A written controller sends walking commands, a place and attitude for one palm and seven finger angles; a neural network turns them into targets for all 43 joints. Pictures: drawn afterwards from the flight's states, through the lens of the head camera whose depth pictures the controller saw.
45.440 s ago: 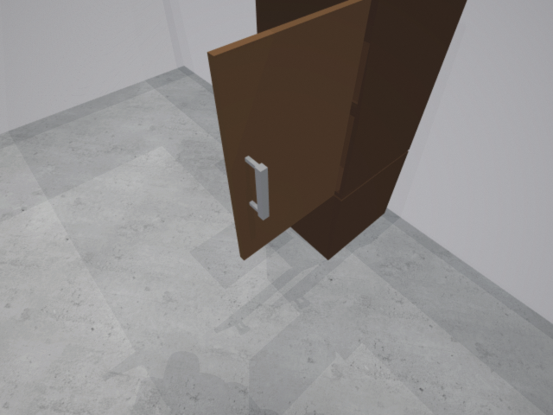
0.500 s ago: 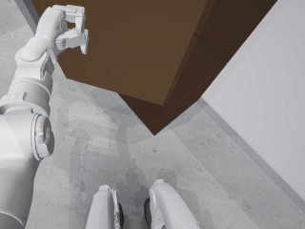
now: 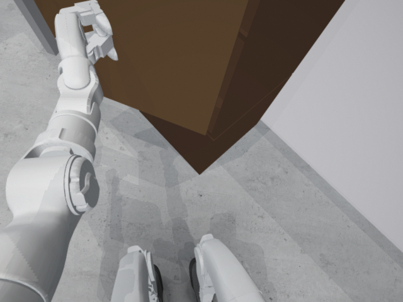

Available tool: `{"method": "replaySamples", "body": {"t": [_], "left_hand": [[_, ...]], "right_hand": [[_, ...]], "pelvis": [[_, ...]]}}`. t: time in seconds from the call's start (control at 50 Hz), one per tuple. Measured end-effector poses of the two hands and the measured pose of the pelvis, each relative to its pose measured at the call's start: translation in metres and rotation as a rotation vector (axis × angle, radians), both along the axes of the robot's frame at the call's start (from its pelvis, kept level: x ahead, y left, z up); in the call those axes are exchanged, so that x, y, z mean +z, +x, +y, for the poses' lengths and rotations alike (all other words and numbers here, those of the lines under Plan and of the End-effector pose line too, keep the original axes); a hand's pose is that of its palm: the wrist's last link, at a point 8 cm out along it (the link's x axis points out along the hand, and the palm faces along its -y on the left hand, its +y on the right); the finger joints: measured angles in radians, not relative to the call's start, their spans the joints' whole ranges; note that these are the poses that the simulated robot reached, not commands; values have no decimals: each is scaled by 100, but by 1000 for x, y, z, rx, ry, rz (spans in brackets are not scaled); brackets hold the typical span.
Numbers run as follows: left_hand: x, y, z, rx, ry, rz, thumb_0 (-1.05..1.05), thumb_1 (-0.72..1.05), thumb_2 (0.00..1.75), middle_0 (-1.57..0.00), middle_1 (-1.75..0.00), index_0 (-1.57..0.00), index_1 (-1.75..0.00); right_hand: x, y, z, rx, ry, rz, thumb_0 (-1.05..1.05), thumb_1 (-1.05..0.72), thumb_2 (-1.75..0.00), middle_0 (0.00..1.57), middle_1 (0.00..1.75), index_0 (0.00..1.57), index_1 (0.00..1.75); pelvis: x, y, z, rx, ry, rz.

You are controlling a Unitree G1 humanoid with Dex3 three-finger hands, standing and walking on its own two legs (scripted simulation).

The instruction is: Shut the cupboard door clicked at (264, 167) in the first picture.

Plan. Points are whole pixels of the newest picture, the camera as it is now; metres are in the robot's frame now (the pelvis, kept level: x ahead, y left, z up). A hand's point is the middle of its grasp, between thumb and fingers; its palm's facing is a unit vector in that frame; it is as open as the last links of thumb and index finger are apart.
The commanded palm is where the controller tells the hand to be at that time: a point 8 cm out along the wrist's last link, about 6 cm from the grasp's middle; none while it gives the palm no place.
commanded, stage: pull the fist back off the door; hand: left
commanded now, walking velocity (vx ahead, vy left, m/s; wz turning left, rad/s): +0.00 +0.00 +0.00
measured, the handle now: (40, 10) +0.66 +0.19 +0.08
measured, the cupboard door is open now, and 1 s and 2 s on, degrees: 26 26 26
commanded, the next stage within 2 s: draw the hand back to the body in 0.58 s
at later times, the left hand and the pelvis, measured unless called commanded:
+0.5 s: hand (105, 82) +0.49 +0.08 +0.08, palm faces +0.06 -1.00 -0.02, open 3.1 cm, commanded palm +0.47 +0.13 +0.09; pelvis +0.02 -0.01 +0.04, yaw +2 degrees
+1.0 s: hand (63, 100) +0.43 +0.13 +0.13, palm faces +0.09 -1.00 -0.04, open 3.1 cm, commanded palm +0.39 +0.18 +0.15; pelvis +0.02 +0.00 +0.07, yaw +1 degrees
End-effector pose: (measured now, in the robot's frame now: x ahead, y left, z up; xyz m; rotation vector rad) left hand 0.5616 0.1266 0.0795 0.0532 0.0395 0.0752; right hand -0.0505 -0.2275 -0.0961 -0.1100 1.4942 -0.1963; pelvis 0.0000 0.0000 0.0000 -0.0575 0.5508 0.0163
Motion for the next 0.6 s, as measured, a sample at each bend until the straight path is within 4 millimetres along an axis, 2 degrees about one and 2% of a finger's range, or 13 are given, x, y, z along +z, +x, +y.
{"method": "replaySamples", "body": {"t": [0.12, 0.24, 0.32, 0.44, 0.52, 0.6], "left_hand": [[8, -9, -1, 1, -43, 15, 1, 91, 90, -130, -150, -130, -150], [11, -29, 8, 0, -23, -2, 1, 90, 90, -130, -150, -130, -150], [8, -50, 11, -3, -34, -21, 1, 90, 90, -129, -150, -130, -150], [3, -83, 12, -12, -36, -45, 1, 90, 90, -130, -150, -130, -150], [3, -97, 10, -18, -31, -54, 2, 90, 90, -130, -150, -130, -150], [5, -102, 8, -25, -20, -56, 2, 90, 90, -130, -150, -130, -150]], "right_hand": [[14, -2, -1, -31, 18, 12, 0, -90, -90, 20, 30, 20, 30], [23, 15, -18, -6, 4, -4, 0, -90, -90, 20, 30, 20, 30], [25, 39, -32, 26, -20, -41, 0, -91, -90, 20, 30, 20, 30], [27, 88, -48, 82, -57, -147, 0, -91, -90, 20, 30, 20, 30], [26, 118, -49, 112, -68, -227, 0, -91, -90, 20, 30, 20, 30], [24, 138, -45, 134, -67, -289, 0, -91, -90, 20, 30, 20, 30]], "pelvis": [[17, 10, -4, -10, 17, -33], [28, 19, -8, -7, 32, -64], [33, 22, -9, 0, 39, -84], [37, 23, -9, 13, 43, -116], [37, 20, -9, 19, 44, -134], [35, 16, -8, 26, 43, -145]]}}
